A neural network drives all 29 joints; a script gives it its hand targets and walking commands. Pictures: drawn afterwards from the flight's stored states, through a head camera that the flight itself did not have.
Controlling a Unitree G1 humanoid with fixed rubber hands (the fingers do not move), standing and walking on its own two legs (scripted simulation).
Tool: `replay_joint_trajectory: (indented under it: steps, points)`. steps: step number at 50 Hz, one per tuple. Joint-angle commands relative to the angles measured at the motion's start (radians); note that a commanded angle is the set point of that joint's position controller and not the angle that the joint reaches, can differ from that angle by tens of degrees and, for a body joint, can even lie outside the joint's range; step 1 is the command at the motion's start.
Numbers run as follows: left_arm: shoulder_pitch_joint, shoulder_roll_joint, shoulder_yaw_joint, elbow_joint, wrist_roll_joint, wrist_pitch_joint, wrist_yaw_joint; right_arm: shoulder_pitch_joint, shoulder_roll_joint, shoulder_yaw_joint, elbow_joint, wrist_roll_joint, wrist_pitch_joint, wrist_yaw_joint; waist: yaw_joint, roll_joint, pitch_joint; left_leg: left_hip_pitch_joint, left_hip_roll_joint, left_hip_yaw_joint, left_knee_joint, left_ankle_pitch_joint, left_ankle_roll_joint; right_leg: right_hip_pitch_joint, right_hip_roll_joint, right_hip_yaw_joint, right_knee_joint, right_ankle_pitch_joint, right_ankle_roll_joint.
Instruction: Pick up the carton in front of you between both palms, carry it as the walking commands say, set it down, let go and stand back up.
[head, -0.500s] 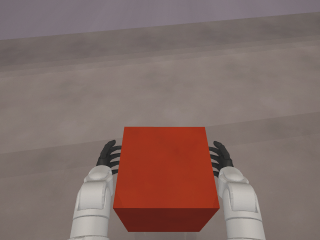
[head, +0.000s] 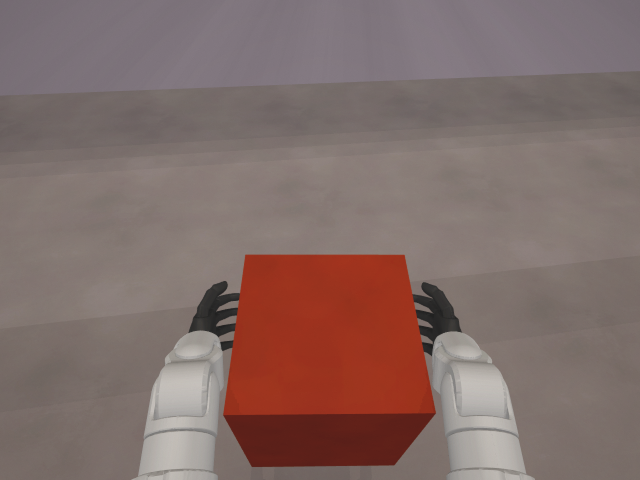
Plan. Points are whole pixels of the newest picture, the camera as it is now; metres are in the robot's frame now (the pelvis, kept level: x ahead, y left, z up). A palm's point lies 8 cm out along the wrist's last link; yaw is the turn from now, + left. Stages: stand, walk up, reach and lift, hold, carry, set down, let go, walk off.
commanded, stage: carry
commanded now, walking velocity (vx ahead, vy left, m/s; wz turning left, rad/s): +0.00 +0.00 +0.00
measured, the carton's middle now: (324, 366) +0.30 +0.00 -0.03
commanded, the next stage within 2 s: hold in 1.46 s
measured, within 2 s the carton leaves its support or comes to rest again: neither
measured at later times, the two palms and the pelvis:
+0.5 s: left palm (207, 349) +0.28 +0.15 +0.04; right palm (450, 355) +0.28 -0.15 +0.04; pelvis -0.01 +0.00 +0.00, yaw +0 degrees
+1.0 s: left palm (205, 373) +0.25 +0.14 +0.04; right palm (461, 379) +0.24 -0.16 +0.04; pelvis -0.04 -0.01 +0.00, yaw +0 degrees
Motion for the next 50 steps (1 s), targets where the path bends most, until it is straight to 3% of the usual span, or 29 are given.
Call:
replay_joint_trajectory:
  steps: [1, 11, 18, 31, 50]
  points:
    - [-0.414, -0.868, -0.58, -0.06, -0.244, -0.032, -0.215, -0.396, 0.868, 0.56, -0.067, 0.229, -0.032, 0.195, -0.004, 0.057, -0.306, 0.231, 0.138, -0.113, 0.029, 0.833, 0.014, 0.059, -0.067, 0.057, 0.013, 0.532, 0.012]
    - [-0.389, -0.846, -0.581, -0.092, -0.243, -0.028, -0.21, -0.396, 0.85, 0.592, -0.113, 0.24, -0.028, 0.189, -0.004, 0.013, -0.307, 0.187, 0.115, -0.091, 0.046, 0.658, 0.005, 0.099, -0.088, 0.065, 0.015, 0.644, -0.001]
    - [-0.41, -0.841, -0.578, -0.092, -0.242, -0.025, -0.209, -0.412, 0.845, 0.582, -0.108, 0.235, -0.026, 0.188, -0.006, 0.018, -0.268, 0.164, 0.123, -0.099, 0.018, 0.501, 0.007, 0.067, -0.093, 0.07, -0.016, 0.48, -0.012]
    - [-0.447, -0.856, -0.545, -0.03, -0.228, -0.022, -0.219, -0.444, 0.858, 0.542, -0.046, 0.218, -0.022, 0.198, -0.007, 0.026, -0.207, 0.129, 0.125, -0.116, -0.045, 0.33, 0.006, 0.005, -0.091, 0.086, -0.076, 0.277, -0.029]
    - [-0.457, -0.868, -0.549, -0.036, -0.232, -0.023, -0.22, -0.453, 0.871, 0.548, -0.051, 0.225, -0.022, 0.201, -0.008, 0.028, -0.219, 0.113, 0.127, -0.121, -0.07, 0.255, 0.001, -0.031, -0.089, 0.1, -0.092, 0.196, -0.041]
